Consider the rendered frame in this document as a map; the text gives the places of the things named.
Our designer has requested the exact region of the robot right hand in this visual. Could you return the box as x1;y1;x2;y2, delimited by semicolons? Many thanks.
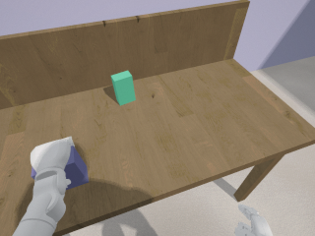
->
234;204;273;236

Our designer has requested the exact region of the robot left hand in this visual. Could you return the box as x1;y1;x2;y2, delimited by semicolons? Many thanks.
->
31;136;75;188

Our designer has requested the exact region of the table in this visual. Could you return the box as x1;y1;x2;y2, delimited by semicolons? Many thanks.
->
0;0;315;236

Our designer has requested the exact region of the robot left forearm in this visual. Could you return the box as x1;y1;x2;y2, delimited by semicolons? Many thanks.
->
12;167;66;236

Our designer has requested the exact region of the sponge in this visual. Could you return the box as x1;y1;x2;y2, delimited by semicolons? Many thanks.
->
31;146;89;190

